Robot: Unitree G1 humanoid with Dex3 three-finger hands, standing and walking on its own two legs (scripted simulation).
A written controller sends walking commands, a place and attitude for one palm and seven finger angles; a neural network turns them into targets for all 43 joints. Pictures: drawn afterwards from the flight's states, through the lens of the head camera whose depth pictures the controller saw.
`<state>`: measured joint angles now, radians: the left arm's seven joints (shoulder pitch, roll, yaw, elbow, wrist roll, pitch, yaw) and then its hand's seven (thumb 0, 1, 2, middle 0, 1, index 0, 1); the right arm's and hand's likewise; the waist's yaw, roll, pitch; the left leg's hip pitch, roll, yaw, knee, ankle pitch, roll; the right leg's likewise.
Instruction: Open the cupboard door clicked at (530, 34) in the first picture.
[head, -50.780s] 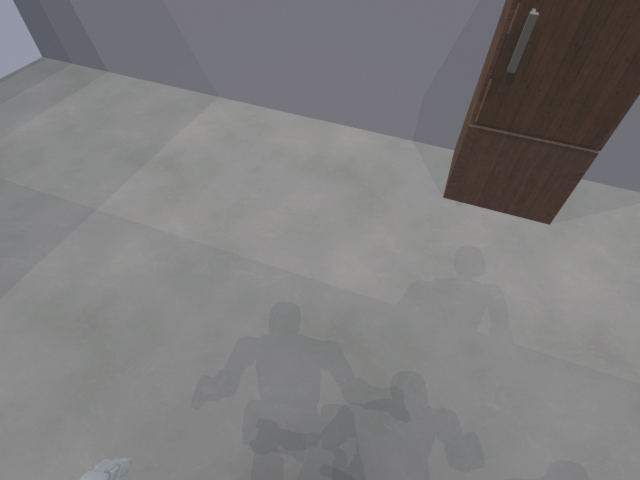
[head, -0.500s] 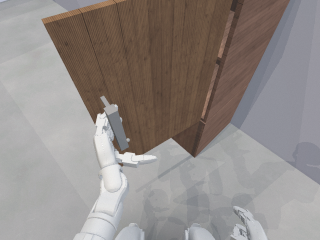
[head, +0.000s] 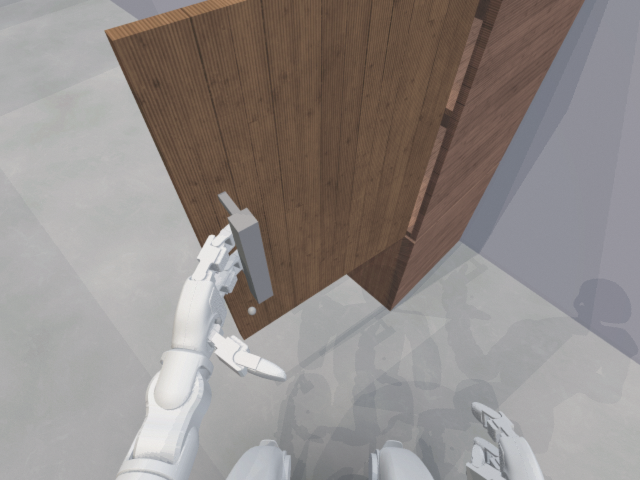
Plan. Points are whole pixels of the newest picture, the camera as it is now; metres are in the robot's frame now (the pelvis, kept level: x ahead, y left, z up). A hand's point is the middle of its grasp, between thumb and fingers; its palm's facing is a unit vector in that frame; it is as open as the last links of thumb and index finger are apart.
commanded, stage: slide the hand sideways off the handle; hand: left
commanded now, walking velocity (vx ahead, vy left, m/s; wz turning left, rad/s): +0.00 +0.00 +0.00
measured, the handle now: (245, 250) +0.39 +0.12 +0.05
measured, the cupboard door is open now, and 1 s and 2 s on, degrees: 81 81 81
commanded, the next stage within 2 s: draw the hand back to the body in 0.68 s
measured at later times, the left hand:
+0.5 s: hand (203, 339) +0.27 +0.15 +0.04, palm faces -0.02 -1.00 -0.04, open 16.3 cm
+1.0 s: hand (168, 346) +0.25 +0.17 +0.08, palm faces -0.02 -1.00 -0.07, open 16.3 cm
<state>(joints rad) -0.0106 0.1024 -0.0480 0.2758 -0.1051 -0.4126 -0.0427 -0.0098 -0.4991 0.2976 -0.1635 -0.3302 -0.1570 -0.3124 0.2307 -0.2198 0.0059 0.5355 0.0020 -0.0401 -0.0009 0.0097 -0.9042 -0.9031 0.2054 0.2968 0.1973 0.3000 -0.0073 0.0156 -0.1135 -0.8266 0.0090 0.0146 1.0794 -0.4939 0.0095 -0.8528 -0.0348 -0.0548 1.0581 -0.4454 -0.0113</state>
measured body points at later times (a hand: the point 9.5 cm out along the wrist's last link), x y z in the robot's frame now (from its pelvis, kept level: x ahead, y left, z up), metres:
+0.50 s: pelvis +0.01 +0.00 -0.01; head +0.09 -0.01 +0.44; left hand +0.26 +0.21 +0.05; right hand +0.20 -0.23 -0.09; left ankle +0.02 +0.11 -0.66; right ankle +0.04 -0.12 -0.66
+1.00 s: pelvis +0.02 -0.01 +0.00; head +0.07 -0.01 +0.45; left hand +0.24 +0.23 +0.08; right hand +0.19 -0.24 -0.08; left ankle +0.02 +0.11 -0.66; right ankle +0.04 -0.12 -0.66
